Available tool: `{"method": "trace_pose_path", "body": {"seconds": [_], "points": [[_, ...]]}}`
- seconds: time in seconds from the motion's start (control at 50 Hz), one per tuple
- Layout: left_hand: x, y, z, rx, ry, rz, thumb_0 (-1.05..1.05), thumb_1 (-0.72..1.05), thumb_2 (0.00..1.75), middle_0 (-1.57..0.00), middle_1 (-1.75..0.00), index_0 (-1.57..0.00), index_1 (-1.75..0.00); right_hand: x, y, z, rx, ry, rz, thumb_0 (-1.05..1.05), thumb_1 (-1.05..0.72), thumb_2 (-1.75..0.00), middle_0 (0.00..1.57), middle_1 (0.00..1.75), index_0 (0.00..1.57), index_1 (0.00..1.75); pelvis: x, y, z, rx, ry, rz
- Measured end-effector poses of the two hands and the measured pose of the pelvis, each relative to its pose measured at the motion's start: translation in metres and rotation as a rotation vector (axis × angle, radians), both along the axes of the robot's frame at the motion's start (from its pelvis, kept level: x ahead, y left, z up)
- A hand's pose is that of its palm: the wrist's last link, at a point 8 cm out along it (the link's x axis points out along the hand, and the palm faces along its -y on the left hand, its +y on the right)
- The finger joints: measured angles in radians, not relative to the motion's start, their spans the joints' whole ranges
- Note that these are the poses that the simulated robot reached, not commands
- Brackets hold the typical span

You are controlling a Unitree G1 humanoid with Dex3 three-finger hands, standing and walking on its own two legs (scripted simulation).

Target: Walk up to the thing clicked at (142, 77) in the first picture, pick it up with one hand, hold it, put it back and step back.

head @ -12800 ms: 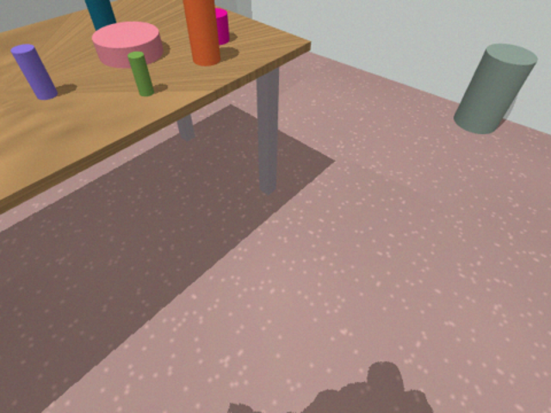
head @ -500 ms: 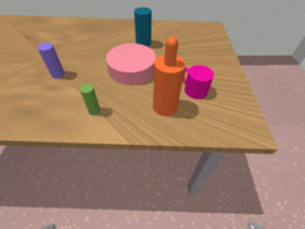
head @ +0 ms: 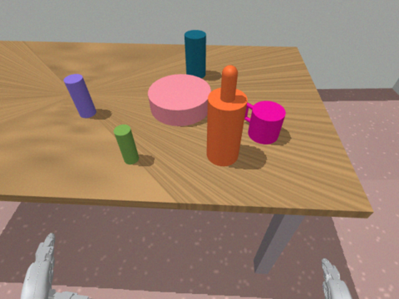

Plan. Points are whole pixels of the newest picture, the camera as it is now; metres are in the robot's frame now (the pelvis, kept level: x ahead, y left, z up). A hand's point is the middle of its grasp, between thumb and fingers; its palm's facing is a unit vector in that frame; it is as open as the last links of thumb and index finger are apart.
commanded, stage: rise first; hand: left
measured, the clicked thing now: (127, 145) +0.49 +0.21 +0.01
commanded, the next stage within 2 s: go down in 1.24 s
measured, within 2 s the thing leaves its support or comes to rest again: neither
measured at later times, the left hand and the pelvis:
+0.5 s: hand (46, 273) +0.17 +0.26 +0.05, palm faces +0.33 -0.86 -0.39, open 17.6 cm; pelvis -0.01 -0.01 +0.00, yaw +1 degrees
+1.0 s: hand (28, 269) +0.16 +0.26 +0.10, palm faces +0.36 -0.83 -0.42, open 17.6 cm; pelvis -0.02 -0.01 +0.00, yaw +1 degrees
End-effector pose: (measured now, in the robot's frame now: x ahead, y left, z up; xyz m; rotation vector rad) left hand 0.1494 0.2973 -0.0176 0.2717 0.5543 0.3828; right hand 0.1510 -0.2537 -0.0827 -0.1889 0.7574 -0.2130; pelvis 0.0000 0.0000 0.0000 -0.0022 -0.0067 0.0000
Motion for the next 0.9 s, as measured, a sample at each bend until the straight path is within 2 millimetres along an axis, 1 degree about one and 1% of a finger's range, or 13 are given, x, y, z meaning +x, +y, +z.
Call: {"method": "trace_pose_path", "body": {"seconds": [0.1,0.2,0.34,0.5,0.68,0.9], "points": [[0.0,0.001,0.023,0.028,-0.087,-0.013,-0.01,-0.51,0.02,-0.07,-0.06,-0.07,-0.05,0.004,0.001,0.007,0.006,-0.04,0.01,-0.01,0.42,-0.05,0.06,0.05,0.06,0.05,0.001,-0.001,0.001,0.0,-0.016,0.002],[-0.005,0.001,0.042,0.051,-0.144,-0.028,-0.01,-0.53,0.01,-0.06,-0.05,-0.06,-0.05,-0.005,-0.005,0.003,0.008,-0.021,0.0,-0.01,0.46,-0.03,0.06,0.05,0.06,0.04,0.0,-0.002,0.001,0.0,-0.031,0.005],[-0.011,0.0,0.066,0.098,-0.229,-0.048,-0.02,-0.55,0.0,-0.06,-0.05,-0.06,-0.05,-0.012,-0.007,-0.001,0.008,-0.003,0.005,-0.01,0.49,-0.03,0.06,0.05,0.06,0.04,-0.007,-0.004,0.001,0.0,-0.048,0.008],[-0.021,0.0,0.092,0.153,-0.322,-0.074,-0.02,-0.56,0.0,-0.06,-0.05,-0.06,-0.05,-0.015,-0.008,-0.002,0.008,-0.014,0.011,-0.01,0.49,-0.03,0.06,0.05,0.06,0.04,-0.015,-0.005,0.001,0.001,-0.061,0.013],[-0.03,0.0,0.113,0.203,-0.396,-0.098,-0.02,-0.57,0.01,-0.06,-0.05,-0.06,-0.05,-0.019,-0.008,-0.004,0.012,-0.019,0.014,-0.01,0.49,-0.03,0.06,0.05,0.06,0.04,-0.02,-0.005,0.001,0.003,-0.066,0.018],[-0.032,-0.001,0.133,0.249,-0.484,-0.125,-0.02,-0.58,0.03,-0.06,-0.05,-0.05,-0.06,-0.018,-0.008,0.0,0.013,-0.049,0.015,-0.01,0.5,-0.03,0.06,0.05,0.06,0.04,-0.022,-0.006,0.001,0.004,-0.075,0.021]]}}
